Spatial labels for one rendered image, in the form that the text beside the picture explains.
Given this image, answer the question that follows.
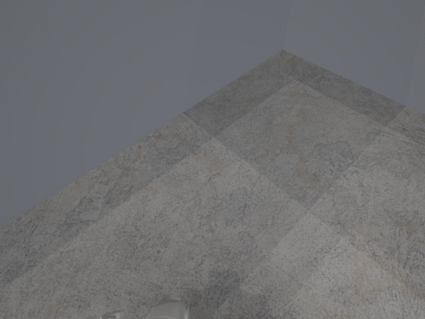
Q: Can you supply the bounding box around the robot left thigh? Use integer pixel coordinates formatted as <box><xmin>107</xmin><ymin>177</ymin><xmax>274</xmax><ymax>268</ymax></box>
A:
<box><xmin>146</xmin><ymin>299</ymin><xmax>189</xmax><ymax>319</ymax></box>

